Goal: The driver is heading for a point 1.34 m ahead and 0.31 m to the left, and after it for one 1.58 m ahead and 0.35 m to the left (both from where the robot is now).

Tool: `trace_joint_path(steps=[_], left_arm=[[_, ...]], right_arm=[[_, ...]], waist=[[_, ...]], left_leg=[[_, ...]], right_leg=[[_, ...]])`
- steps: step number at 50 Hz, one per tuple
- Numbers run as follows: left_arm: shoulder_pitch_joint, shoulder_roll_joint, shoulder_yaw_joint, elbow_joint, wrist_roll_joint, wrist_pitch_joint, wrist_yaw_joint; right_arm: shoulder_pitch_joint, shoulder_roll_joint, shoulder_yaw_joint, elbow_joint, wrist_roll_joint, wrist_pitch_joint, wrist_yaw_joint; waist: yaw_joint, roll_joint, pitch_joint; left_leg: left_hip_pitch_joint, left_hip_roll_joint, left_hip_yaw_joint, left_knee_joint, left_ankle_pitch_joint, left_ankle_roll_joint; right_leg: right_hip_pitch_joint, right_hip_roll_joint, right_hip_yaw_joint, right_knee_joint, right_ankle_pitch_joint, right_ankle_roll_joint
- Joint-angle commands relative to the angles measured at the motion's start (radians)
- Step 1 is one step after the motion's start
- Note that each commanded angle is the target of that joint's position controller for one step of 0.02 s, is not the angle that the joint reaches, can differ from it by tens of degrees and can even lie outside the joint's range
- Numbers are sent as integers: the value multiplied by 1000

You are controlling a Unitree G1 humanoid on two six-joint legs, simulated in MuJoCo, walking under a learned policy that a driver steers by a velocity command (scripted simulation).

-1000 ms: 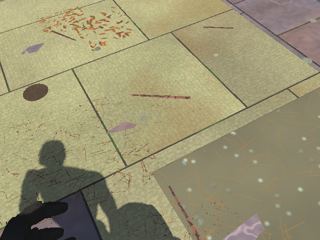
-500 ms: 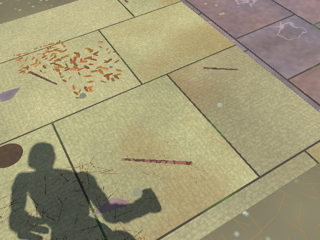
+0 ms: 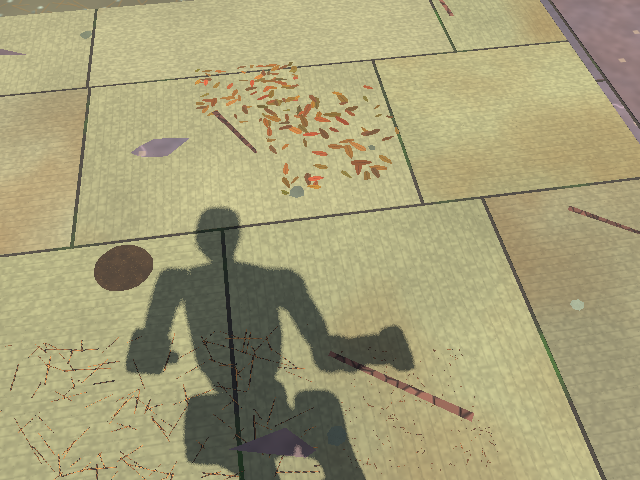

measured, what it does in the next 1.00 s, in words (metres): walks ahead, turning left: right foot, then left foot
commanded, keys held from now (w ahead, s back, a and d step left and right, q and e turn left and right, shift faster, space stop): q+shift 0.38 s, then shift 0.06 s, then w+shift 0.16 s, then w+e+shift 0.40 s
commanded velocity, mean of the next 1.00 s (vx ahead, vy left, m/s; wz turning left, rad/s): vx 0.35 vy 0.00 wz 0.37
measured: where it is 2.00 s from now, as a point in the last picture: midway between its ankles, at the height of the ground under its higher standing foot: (236, 251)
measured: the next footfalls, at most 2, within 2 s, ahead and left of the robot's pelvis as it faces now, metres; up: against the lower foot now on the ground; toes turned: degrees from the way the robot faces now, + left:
right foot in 0.02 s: +0.12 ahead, -0.13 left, +0.00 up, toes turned +13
left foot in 0.54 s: -0.01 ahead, +0.09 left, +0.00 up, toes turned +33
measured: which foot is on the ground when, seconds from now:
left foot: down 0.00-0.02, up 0.04-0.52, down 0.54-1.00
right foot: up 0.00-0.00, down 0.02-0.54, up 0.56-1.00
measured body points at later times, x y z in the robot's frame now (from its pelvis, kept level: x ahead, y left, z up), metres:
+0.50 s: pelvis +0.03 -0.03 +0.00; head +0.06 +0.00 +0.45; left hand +0.02 +0.29 -0.10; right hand +0.31 -0.18 -0.08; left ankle -0.03 +0.09 -0.71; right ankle +0.08 -0.14 -0.73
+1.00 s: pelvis +0.23 +0.11 -0.03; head +0.26 +0.14 +0.42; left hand +0.33 +0.41 -0.13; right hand +0.32 -0.15 -0.15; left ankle -0.05 +0.07 -0.73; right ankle +0.44 +0.10 -0.71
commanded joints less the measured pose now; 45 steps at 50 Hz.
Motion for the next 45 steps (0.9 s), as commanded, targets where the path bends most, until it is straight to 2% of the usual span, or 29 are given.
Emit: trace_joint_path(steps=[1, 2, 3, 4, 5, 6, 7, 8, 10, 12, 15, 19, 22, 24, 25, 26, 27, 28, 29, 30, 31, 32, 33, 34, 36, 37, 38, 41, 45], left_arm=[[9, 151, 53, -58, 0, -25, 0], [-7, 215, 60, -76, 26, -9, 5], [-16, 196, 61, -78, 57, -4, 3], [-60, 140, 48, -101, 48, -2, 8], [-90, 107, 39, -112, 33, 4, 18], [-101, 102, 33, -120, 20, 13, 28], [-105, 96, 26, -123, 17, 20, 34], [-96, 92, 21, -124, 24, 26, 39], [-60, 97, 20, -118, 35, 36, 43], [-16, 113, 25, -106, 38, 43, 42], [4, 139, 38, -93, 36, 46, 33], [-20, 163, 55, -86, 29, 44, 13], [-7, 179, 65, -66, 7, 39, -8], [27, 201, 74, -46, -27, 28, -22], [6, 199, 71, -41, -45, 23, -25], [-8, 168, 61, -34, -50, 20, -25], [-16, 96, 39, -29, -27, 15, -30], [-53, -12, 2, -52, 14, 3, -50], [-108, 44, 21, -114, -14, -26, -52], [-182, 131, 41, -126, -46, -48, -57], [-128, 149, 48, -109, -45, -58, -61], [-59, 140, 45, -61, -28, -60, -62], [-23, 139, 45, -39, -18, -60, -64], [-5, 127, 43, -17, -24, -54, -68], [0, 95, 34, -6, -43, -41, -65], [-8, 87, 32, -11, -49, -35, -62], [-14, 84, 31, -19, -47, -32, -59], [-42, 76, 22, -30, -35, -37, -70], [-120, 35, -3, -62, -43, -54, -109]], right_arm=[[38, -78, -22, -62, 10, -7, 4], [59, -49, -12, -74, 10, -9, 9], [70, -121, -32, -86, 8, -21, 19], [81, -186, -50, -59, 3, -23, 24], [93, -185, -53, -35, 4, -16, 23], [114, -157, -46, -19, -1, -6, 17], [130, -136, -38, -17, -2, 0, 18], [123, -127, -33, -24, 2, 2, 19], [73, -107, -22, -51, 14, -2, 17], [29, -94, -15, -72, 13, -7, 16], [9, -70, -5, -88, 6, -10, 22], [-1, -45, 4, -90, -1, -6, 33], [-9, -37, 7, -92, -8, 2, 39], [18, -38, 6, -76, 1, 7, 50], [82, -43, 1, -44, 8, 2, 58], [185, -52, -6, 16, 13, -5, 59], [331, -75, -18, 92, 17, -15, 53], [438, -139, -27, 121, 7, -33, 41], [339, -228, -36, 53, -12, -76, 47], [267, -157, -18, 38, -17, -110, 51], [210, -120, 0, 43, -18, -128, 49], [175, -87, 12, 35, -16, -137, 48], [148, -78, 18, 38, -17, -138, 45], [160, -69, 23, 40, -28, -146, 41], [210, -64, 21, 59, -44, -159, 36], [225, -61, 21, 69, -49, -165, 35], [227, -59, 23, 77, -51, -171, 35], [226, -52, 29, 104, -47, -186, 29], [263, -56, 32, 152, -38, -179, 20]], waist=[[1, 68, -202], [-23, -150, -204], [-31, -266, -183], [-28, -197, -148], [-26, -148, -118], [-24, -126, -108], [-15, -124, -83], [-6, -122, -73], [28, -144, -69], [63, -151, -85], [79, -156, -110], [70, -153, -123], [60, -155, -143], [48, -148, -169], [4, -148, -160], [-41, -129, -153], [-94, -18, -162], [-127, 263, -140], [-105, 270, -93], [-108, 159, -8], [-54, 168, 24], [-25, 136, 5], [-7, 133, 12], [-7, 130, 8], [-27, 89, 16], [-32, 79, 33], [-27, 81, 46], [-28, 80, 75], [-55, 48, 121]], left_leg=[[50, 155, -199, 30, -424, 39], [-124, 53, 1, 228, -536, -6], [-206, 62, 106, 455, -513, -49], [-228, 121, 135, 556, -429, -79], [-237, 142, 160, 608, -358, -92], [-262, 153, 184, 689, -311, -105], [-288, 168, 214, 770, -292, -117], [-300, 188, 258, 813, -276, -127], [-348, 241, 315, 770, -239, -149], [-374, 289, 336, 711, -232, -172], [-354, 335, 352, 614, -239, -181], [-236, 353, 398, 459, -228, -150], [-107, 315, 433, 316, -282, -110], [-3, 302, 443, 206, -301, -55], [108, 290, 461, 103, -263, -14], [275, 258, 486, 35, -243, 26], [478, 256, 442, -21, -313, 65], [613, 481, 84, -122, -467, 141], [525, 652, -346, -303, -806, 322], [467, 638, -285, -375, -785, 302], [454, 614, -181, -362, -662, 261], [448, 568, -71, -339, -538, 217], [423, 525, 36, -346, -444, 178], [399, 495, 117, -357, -352, 148], [385, 478, 244, -373, -227, 116], [369, 471, 299, -385, -192, 103], [348, 461, 349, -403, -161, 91], [301, 441, 473, -457, -60, 51], [386, 446, 578, -443, 192, -6]], right_leg=[[259, -148, 45, -224, 119, -73], [344, -344, 249, -239, 166, -194], [276, -436, 360, -254, 183, -280], [245, -411, 279, -250, 142, -274], [221, -345, 172, -239, 71, -235], [222, -310, 116, -234, 53, -213], [205, -305, 69, -236, 96, -221], [197, -294, 17, -245, 137, -230], [253, -285, -55, -254, 174, -249], [327, -314, -78, -256, 205, -272], [378, -355, -125, -258, 239, -291], [341, -387, -220, -259, 246, -286], [317, -406, -247, -217, 361, -282], [281, -432, -219, -255, -5, -262], [195, -426, -220, -262, -219, -238], [62, -393, -255, -221, -372, -203], [-101, -324, -335, -42, -453, -150], [-372, -210, -415, 441, -493, -67], [-648, -119, -253, 595, -403, -53], [-676, -179, -174, 626, -259, -82], [-696, -197, -173, 608, -127, -95], [-647, -224, -167, 586, -39, -91], [-610, -232, -162, 546, 46, -80], [-574, -225, -167, 559, 122, -72], [-578, -180, -117, 567, 210, -55], [-582, -154, -90, 542, 242, -48], [-569, -138, -92, 498, 281, -44], [-485, -126, -169, 376, 402, -53], [-432, -112, -268, 194, 405, -110]])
